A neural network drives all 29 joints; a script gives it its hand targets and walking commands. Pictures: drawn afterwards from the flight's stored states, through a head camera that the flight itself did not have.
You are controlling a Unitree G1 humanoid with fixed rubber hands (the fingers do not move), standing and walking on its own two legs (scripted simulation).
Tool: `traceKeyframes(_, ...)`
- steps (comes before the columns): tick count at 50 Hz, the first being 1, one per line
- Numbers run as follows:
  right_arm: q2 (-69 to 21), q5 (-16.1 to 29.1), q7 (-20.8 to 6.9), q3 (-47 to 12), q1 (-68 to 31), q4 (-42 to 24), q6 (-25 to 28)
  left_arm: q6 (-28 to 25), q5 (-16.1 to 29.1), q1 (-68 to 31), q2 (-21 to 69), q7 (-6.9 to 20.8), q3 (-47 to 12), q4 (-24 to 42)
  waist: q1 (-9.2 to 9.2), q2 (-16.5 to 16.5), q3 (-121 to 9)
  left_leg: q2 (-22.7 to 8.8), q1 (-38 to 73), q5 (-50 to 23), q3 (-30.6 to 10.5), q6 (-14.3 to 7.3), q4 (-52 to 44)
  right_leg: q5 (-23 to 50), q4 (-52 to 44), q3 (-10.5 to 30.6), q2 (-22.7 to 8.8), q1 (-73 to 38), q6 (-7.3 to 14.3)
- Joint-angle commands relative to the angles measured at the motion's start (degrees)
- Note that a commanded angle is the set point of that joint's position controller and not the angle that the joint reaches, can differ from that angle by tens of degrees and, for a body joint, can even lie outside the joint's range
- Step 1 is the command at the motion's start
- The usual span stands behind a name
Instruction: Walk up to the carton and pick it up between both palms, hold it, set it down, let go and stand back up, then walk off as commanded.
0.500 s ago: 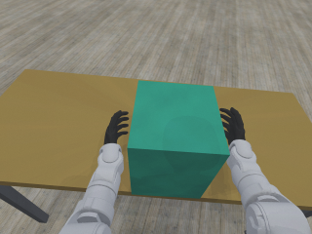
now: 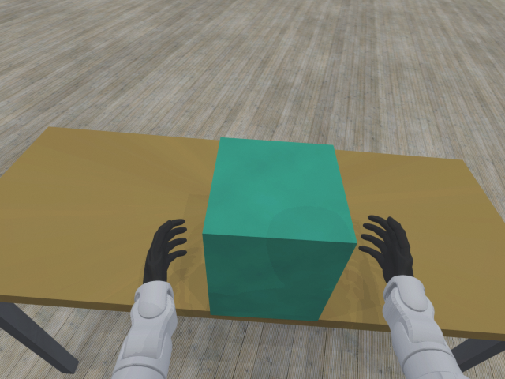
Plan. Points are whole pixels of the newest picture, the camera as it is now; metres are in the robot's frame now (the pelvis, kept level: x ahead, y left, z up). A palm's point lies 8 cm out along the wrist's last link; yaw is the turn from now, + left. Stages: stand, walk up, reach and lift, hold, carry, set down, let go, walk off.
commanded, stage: set down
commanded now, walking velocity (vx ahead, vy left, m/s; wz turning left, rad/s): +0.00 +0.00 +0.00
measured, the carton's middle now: (270, 231) +0.39 -0.01 +0.03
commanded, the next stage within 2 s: none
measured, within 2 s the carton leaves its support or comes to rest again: neither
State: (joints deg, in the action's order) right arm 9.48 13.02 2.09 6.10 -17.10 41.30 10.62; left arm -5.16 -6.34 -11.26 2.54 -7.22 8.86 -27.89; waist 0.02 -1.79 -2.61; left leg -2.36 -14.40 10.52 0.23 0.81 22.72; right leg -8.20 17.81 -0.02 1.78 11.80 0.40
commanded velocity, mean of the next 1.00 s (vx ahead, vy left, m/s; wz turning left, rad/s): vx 0.00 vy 0.00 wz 0.00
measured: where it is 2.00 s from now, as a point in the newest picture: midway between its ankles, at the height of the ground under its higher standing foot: outside the picture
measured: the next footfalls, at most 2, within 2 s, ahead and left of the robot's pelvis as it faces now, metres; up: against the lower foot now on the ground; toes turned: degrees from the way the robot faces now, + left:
none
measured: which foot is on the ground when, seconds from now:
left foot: down 0.00-1.00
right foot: down 0.00-1.00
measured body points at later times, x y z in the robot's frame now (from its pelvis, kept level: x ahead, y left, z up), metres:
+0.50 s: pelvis +0.01 -0.01 +0.00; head +0.00 +0.00 +0.45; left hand +0.25 +0.19 +0.03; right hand +0.26 -0.23 +0.04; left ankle +0.01 +0.13 -0.75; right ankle +0.01 -0.12 -0.75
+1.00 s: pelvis +0.01 -0.01 +0.00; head +0.01 +0.00 +0.45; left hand +0.22 +0.19 +0.01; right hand +0.21 -0.24 +0.03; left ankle +0.01 +0.13 -0.75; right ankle +0.01 -0.12 -0.75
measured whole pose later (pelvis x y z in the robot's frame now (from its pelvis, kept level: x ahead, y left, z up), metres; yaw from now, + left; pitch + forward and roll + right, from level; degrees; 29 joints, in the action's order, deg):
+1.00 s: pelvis +0.01 -0.01 +0.00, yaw +0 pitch -3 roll +0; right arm 9.5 9.6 2.1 2.9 20.1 3.2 3.0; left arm 1.5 -0.2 19.8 -4.4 -3.7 3.0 -0.5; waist 0.0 -1.8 1.7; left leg -2.4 -5.4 10.1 0.7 1.6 18.3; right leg -10.0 17.8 0.5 1.8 5.0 0.7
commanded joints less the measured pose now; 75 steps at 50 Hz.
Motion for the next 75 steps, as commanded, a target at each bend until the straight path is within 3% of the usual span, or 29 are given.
traceKeyframes(1, 6.1, -0.6, -0.2, -6.2, -4.7, -16.0, 1.2, -0.1, 6.9, -5.4, -8.1, 2.0, -6.9, 11.0, -0.85, -0.4, -11.9, 3.1, 13.1, -10.3, 2.8, 0.0, -3.8, 5.1, -1.9, 1.2, 0.6, -5.6, -0.5)
traceKeyframes(2, 7.2, -0.4, -0.2, -5.9, -2.2, -16.5, 0.8, 0.6, 6.9, -3.3, -8.0, 2.3, -7.0, 11.8, 0.16, -0.9, -11.0, 3.2, 14.1, -10.7, 2.5, 0.0, -4.0, 5.9, -2.0, 1.0, 0.7, -5.8, -0.5)
traceKeyframes(4, 6.7, -1.1, -0.1, -6.8, -1.7, -21.4, 0.4, 0.2, 7.7, -4.1, -9.6, 2.5, -6.5, 14.8, -1.11, -1.9, -12.0, 3.6, 12.7, -10.6, 3.0, -0.5, -4.2, 5.2, -1.7, 1.3, 0.5, -6.3, -0.6)
traceKeyframes(7, 6.2, -1.2, -0.1, -6.5, 1.2, -23.5, -0.2, 0.6, 8.3, -0.9, -9.9, 3.0, -7.2, 15.5, -0.80, -1.9, -9.9, 3.6, 12.6, -9.9, 2.9, -0.6, -4.5, 4.7, -2.1, 1.7, 0.1, -5.9, -0.4)
traceKeyframes(8, 5.6, -0.7, 0.0, -7.3, 1.6, -25.6, -0.5, 0.4, 8.8, -0.9, -11.0, 3.1, -7.0, 16.0, -1.79, -2.4, -10.0, 3.8, 12.8, -9.0, 3.1, -0.6, -4.6, 3.8, -2.1, 2.1, -0.1, -5.5, -0.6)
traceKeyframes(9, 5.1, -0.7, 0.0, -7.1, 6.0, -26.2, -0.4, 0.4, 8.9, 3.6, -10.0, 3.4, -8.2, 18.2, -0.65, -2.9, -8.6, 3.5, 13.7, -9.6, 2.6, -0.8, -4.8, 4.8, -2.4, 1.9, -0.3, -6.0, -0.6)
traceKeyframes(11, 5.4, -0.6, -0.2, -7.3, 8.1, -28.0, -0.9, 1.1, 9.1, 4.5, -11.1, 3.4, -8.0, 20.4, -1.38, -1.1, -8.4, 3.5, 14.9, -10.6, 2.9, -0.6, -4.9, 4.4, -2.2, 1.8, 0.1, -5.5, -0.3)
traceKeyframes(13, 5.5, -0.3, -0.1, -7.6, 11.5, -32.2, -0.7, 1.4, 10.1, 7.5, -11.7, 3.4, -8.2, 24.1, -1.03, -2.0, -8.9, 3.6, 15.2, -10.7, 2.7, -0.8, -5.0, 5.8, -2.2, 2.2, -0.2, -6.3, -0.4)
traceKeyframes(15, 4.3, -1.0, 0.4, -7.9, 11.8, -33.5, -1.5, 2.0, 10.6, 8.3, -12.7, 3.8, -8.5, 22.6, -1.55, -2.9, -6.8, 3.9, 13.5, -8.8, 3.0, -1.2, -5.2, 5.7, -2.2, 3.0, -1.0, -5.9, -0.8)
traceKeyframes(16, 4.1, -0.9, 0.5, -8.1, 16.4, -34.8, -1.5, 2.2, 10.6, 13.0, -12.5, 4.2, -9.0, 26.6, -0.81, -2.4, -6.5, 3.8, 15.2, -10.4, 2.7, -0.9, -5.2, 7.7, -2.2, 2.8, -1.0, -6.9, -0.9)
traceKeyframes(17, 4.8, -0.3, 0.6, -8.0, 14.9, -36.7, -1.7, 2.7, 11.2, 11.0, -12.9, 4.2, -9.4, 28.1, -1.19, -1.3, -7.9, 3.8, 15.8, -11.0, 2.8, -0.8, -5.0, 7.4, -2.1, 2.7, -0.6, -6.2, -0.5)
traceKeyframes(19, 3.9, -0.9, 0.3, -8.5, 17.6, -37.6, -2.2, 3.1, 11.6, 12.9, -13.7, 4.7, -9.4, 28.2, -0.91, -2.5, -7.2, 4.1, 14.5, -10.4, 2.6, -1.1, -5.4, 6.8, -2.3, 2.8, -0.7, -6.8, -0.7)
traceKeyframes(21, 4.2, -0.7, 0.5, -8.2, 19.6, -40.1, -2.5, 3.8, 11.2, 15.6, -13.8, 4.5, -8.6, 30.6, -1.72, -1.6, -6.2, 4.0, 15.2, -10.6, 2.8, -1.0, -5.6, 7.4, -2.5, 3.0, -0.9, -6.7, -0.5)
traceKeyframes(22, 3.9, -0.8, 0.5, -8.6, 25.2, -40.8, -2.5, 4.2, 11.1, 21.7, -12.7, 4.6, -9.9, 32.9, -0.92, -1.8, -5.0, 3.8, 17.3, -11.4, 2.2, -1.0, -5.9, 7.9, -3.3, 2.8, -0.8, -7.2, -0.5)
traceKeyframes(24, 4.0, -1.0, 0.7, -8.0, 24.5, -42.3, -3.1, 4.5, 10.9, 21.0, -13.9, 4.9, -9.1, 31.7, -1.51, -2.1, -3.5, 4.0, 17.6, -10.9, 2.7, -0.9, -5.8, 6.6, -4.0, 3.2, -0.8, -5.5, -0.7)
traceKeyframes(25, 4.0, -1.4, 0.9, -8.2, 26.2, -42.3, -3.4, 4.8, 11.3, 22.3, -13.7, 5.0, -9.7, 31.9, -0.59, -2.4, -2.8, 4.1, 16.9, -11.1, 2.7, -0.8, -5.9, 7.1, -4.0, 2.9, -0.8, -5.5, -0.5)
traceKeyframes(28, 3.5, -1.7, 0.7, -8.6, 28.0, -47.3, -3.5, 3.9, 11.8, 22.9, -15.0, 4.4, -9.6, 37.2, -1.95, -1.3, -3.6, 3.8, 17.7, -12.1, 2.9, -0.4, -5.7, 5.9, -4.1, 3.1, -0.7, -5.0, -0.3)
traceKeyframes(31, 2.3, -1.9, 0.9, -9.1, 31.1, -48.0, -4.5, 4.1, 12.1, 25.7, -15.3, 4.8, -9.3, 35.0, -1.71, -2.5, -0.1, 4.2, 17.1, -9.0, 3.3, -1.2, -6.2, 3.5, -5.1, 4.2, -1.7, -3.8, -0.9)
traceKeyframes(33, 2.6, -1.9, 1.0, -8.5, 33.0, -49.8, -4.7, 3.9, 12.2, 27.2, -16.2, 4.5, -9.0, 37.6, -2.28, -1.5, 0.1, 4.0, 17.3, -9.2, 3.2, -1.0, -6.3, 2.9, -5.0, 4.2, -2.0, -3.9, -0.8)
traceKeyframes(35, 2.3, -2.0, 0.8, -8.5, 33.4, -48.9, -5.4, 4.8, 12.5, 27.4, -15.8, 4.5, -9.7, 35.9, -1.90, -1.5, 2.0, 3.5, 17.3, -6.6, 3.1, -1.0, -6.7, -1.5, -6.0, 4.2, -2.1, -2.5, -0.2)
traceKeyframes(41, 2.8, -2.6, 0.0, -7.5, 36.6, -50.6, -5.5, 5.4, 12.6, 29.8, -16.2, 4.3, -10.8, 37.5, -2.56, 0.5, 3.4, 3.0, 18.4, -7.4, 3.4, -0.5, -6.3, -3.0, -6.5, 3.3, -2.1, -0.7, 0.7)
traceKeyframes(45, 2.6, -3.6, -0.1, -6.8, 36.8, -51.2, -5.6, 5.8, 12.8, 28.4, -17.8, 3.9, -9.9, 35.8, -2.68, -1.0, 3.8, 3.1, 16.2, -5.0, 3.6, -0.9, -6.5, -5.1, -6.3, 3.4, -2.4, -1.0, 0.6)
traceKeyframes(52, 3.0, -5.2, -0.7, -6.0, 37.3, -46.2, -5.6, 6.0, 12.0, 29.1, -17.3, 3.8, -9.7, 33.4, -2.89, -0.2, 3.8, 3.1, 16.1, -5.4, 3.8, -0.5, -6.5, -4.5, -5.8, 3.0, -2.4, -0.9, 0.6)
traceKeyframes(56, 2.8, -5.8, -0.5, -6.7, 39.0, -44.5, -5.4, 5.6, 11.3, 30.4, -17.9, 4.1, -8.6, 32.5, -2.85, -1.0, 1.8, 3.4, 17.1, -8.6, 3.9, -0.6, -5.7, 1.7, -5.3, 3.4, -2.7, -3.4, 0.0)
traceKeyframes(57, 2.5, -5.0, -0.3, -7.0, 39.0, -46.6, -4.8, 4.5, 11.9, 29.9, -18.9, 4.0, -8.5, 34.8, -2.66, -0.2, 0.2, 3.6, 16.7, -9.2, 3.9, -0.6, -5.7, 3.6, -4.9, 3.6, -2.9, -3.9, -0.2)
traceKeyframes(60, 3.0, -6.2, -0.6, -6.8, 39.8, -42.2, -5.1, 5.2, 10.6, 31.3, -17.6, 4.7, -8.1, 30.1, -2.67, -0.3, 2.4, 3.4, 17.0, -8.6, 3.8, -0.3, -6.2, 3.5, -5.4, 3.3, -2.8, -3.6, 0.0)
traceKeyframes(63, 2.8, -5.6, -0.6, -7.4, 39.3, -42.9, -4.5, 4.0, 11.3, 30.5, -18.7, 5.0, -8.0, 31.1, -3.07, 0.3, 0.8, 3.4, 16.4, -10.2, 4.0, -0.2, -5.9, 6.7, -4.6, 3.5, -3.1, -4.0, -0.1)
traceKeyframes(73, 3.3, -8.3, -1.3, -7.1, 35.6, -35.1, -4.7, 4.9, 10.1, 26.4, -19.0, 5.2, -7.4, 23.1, -2.87, 0.7, 2.5, 3.5, 15.2, -4.7, 4.7, -0.5, -6.3, -1.7, -5.5, 3.2, -3.3, -1.2, 0.2)
traceKeyframes(75, 3.4, -8.6, -1.1, -6.3, 35.3, -37.2, -3.9, 3.9, 11.1, 25.6, -20.7, 5.0, -7.3, 25.2, -2.66, 0.0, 1.5, 3.5, 14.5, -5.8, 4.8, -0.6, -6.4, -0.2, -5.1, 3.2, -3.3, -1.5, 0.0)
